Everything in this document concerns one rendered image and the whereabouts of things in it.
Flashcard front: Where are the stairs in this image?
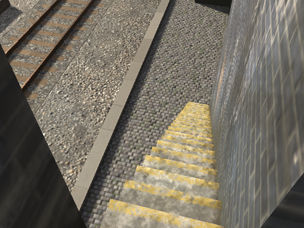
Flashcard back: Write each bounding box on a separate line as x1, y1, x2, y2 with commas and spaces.
100, 102, 225, 228

